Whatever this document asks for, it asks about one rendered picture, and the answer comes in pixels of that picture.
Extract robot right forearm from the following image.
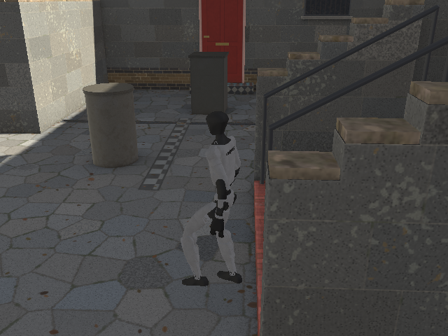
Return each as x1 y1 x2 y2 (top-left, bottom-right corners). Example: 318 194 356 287
230 168 240 189

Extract left robot upper arm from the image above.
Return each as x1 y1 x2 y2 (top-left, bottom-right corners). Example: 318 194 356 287
205 146 228 187

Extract left robot foot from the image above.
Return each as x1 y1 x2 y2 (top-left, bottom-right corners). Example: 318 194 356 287
182 276 209 286

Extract robot left forearm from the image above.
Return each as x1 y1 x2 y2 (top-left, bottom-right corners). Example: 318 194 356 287
215 179 228 219

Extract robot foot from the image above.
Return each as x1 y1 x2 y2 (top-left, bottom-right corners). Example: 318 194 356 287
182 276 209 286
217 271 242 284

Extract robot left hand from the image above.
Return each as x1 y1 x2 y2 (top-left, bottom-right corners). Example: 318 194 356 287
210 217 224 238

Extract right robot foot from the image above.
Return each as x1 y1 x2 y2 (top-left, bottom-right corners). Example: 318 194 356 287
217 271 242 284

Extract right robot upper arm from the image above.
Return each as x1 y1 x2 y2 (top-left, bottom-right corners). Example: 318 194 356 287
227 136 241 170

